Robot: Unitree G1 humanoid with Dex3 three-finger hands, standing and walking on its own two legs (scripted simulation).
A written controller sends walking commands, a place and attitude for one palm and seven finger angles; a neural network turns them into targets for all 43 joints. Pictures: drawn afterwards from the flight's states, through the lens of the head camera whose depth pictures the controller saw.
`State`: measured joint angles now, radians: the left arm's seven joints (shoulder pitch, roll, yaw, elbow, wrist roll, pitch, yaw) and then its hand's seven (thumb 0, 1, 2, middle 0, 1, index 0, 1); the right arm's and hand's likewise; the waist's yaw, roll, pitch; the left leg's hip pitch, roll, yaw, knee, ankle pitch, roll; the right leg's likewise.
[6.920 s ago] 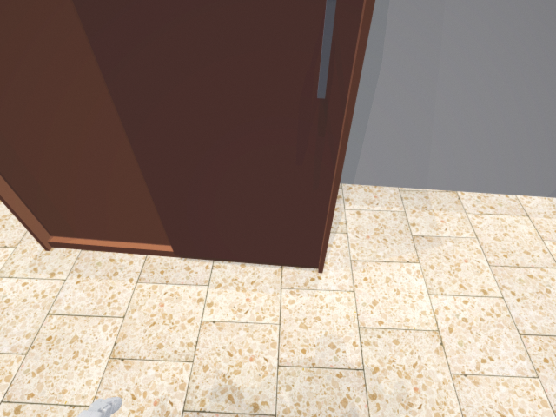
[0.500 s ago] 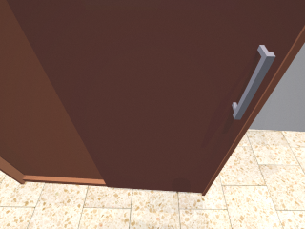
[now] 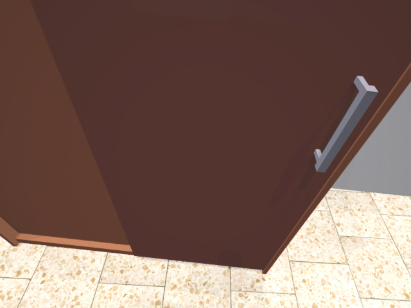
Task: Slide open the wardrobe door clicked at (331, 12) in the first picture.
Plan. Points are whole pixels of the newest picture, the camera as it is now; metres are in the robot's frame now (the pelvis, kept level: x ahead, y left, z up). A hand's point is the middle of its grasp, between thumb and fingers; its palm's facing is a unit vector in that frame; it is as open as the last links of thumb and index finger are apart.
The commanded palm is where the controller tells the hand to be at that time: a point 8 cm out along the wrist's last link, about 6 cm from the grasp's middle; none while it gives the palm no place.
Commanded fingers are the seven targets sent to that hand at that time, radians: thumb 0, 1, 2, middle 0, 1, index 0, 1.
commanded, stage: come to a stop and stand still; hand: right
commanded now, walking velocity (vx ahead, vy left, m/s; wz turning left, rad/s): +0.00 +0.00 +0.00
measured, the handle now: (338, 128) +0.42 -0.22 +0.17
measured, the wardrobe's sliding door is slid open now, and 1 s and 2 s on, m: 0.00 0.00 0.00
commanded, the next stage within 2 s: look again from close up in 0.24 s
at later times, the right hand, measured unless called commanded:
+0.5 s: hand out of the picture +0.00 -0.16 -0.17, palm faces +0.02 +0.98 -0.20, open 7.3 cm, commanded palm none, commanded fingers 0.00 -0.90 -0.90 0.20 0.30 0.20 0.30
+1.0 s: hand out of the picture +0.00 -0.15 -0.17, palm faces +0.03 +0.98 -0.19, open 7.3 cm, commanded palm none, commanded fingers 0.00 -0.90 -0.90 0.20 0.30 0.20 0.30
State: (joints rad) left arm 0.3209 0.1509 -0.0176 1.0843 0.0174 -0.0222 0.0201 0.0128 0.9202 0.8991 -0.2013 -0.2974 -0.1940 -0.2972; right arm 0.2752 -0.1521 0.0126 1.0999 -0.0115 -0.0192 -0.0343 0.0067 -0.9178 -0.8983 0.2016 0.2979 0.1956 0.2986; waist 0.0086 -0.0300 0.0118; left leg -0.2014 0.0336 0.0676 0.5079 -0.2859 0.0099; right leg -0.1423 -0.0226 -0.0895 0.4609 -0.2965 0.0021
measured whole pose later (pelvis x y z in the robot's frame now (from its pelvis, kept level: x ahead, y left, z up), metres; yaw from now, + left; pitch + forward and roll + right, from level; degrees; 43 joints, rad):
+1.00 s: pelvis +0.01 +0.02 +0.00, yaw -1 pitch -1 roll -1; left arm 0.28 0.13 -0.01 1.14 0.02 -0.02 0.03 0.01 0.91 0.90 -0.20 -0.30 -0.19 -0.30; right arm 0.27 -0.14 0.00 1.13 -0.01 -0.02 -0.03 0.01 -0.92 -0.90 0.20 0.30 0.20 0.30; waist -0.01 0.00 0.05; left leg -0.17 0.01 0.09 0.45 -0.27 0.03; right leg -0.12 -0.05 -0.07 0.40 -0.27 0.03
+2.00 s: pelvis -0.06 -0.05 +0.00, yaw -2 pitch +1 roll -1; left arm 0.32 0.13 0.02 1.07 0.03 0.00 0.03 0.01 0.92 0.90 -0.20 -0.30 -0.20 -0.30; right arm 0.23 -0.17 -0.04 1.04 -0.02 0.04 -0.02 0.00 -0.95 -0.90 0.20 0.30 0.20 0.30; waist 0.04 0.02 0.02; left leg -0.18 0.02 0.02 0.52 -0.41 0.02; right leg -0.25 0.04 -0.13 0.39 -0.16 -0.07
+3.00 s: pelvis -0.02 +0.03 +0.00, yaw -3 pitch -1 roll -1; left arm 0.27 0.13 0.00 1.15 0.01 0.00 0.05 0.01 0.93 0.90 -0.20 -0.30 -0.19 -0.30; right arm 0.37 -0.10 0.00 1.12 -0.01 -0.02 -0.05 0.00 -0.91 -0.90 0.20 0.30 0.20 0.30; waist -0.01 0.02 0.04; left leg -0.02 -0.09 0.06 0.37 -0.33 0.11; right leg -0.18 -0.06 -0.07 0.44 -0.23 0.05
